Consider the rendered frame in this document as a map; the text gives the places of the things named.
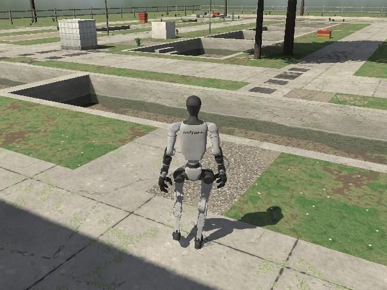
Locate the robot left forearm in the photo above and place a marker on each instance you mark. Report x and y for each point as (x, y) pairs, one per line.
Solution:
(165, 165)

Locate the left robot hand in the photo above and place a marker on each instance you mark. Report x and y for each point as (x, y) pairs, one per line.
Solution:
(162, 184)

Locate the robot right forearm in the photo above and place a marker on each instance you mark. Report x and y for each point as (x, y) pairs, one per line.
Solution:
(220, 163)

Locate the robot left upper arm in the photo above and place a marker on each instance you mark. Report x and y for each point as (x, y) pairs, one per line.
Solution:
(171, 139)

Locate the robot left thigh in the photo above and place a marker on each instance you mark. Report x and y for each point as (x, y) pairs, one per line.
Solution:
(179, 176)

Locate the robot right upper arm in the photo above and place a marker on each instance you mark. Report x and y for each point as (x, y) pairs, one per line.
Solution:
(211, 127)

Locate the right robot hand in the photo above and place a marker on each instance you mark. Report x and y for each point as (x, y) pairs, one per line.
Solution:
(222, 179)

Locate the robot right foot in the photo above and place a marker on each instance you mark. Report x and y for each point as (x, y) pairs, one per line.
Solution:
(198, 243)

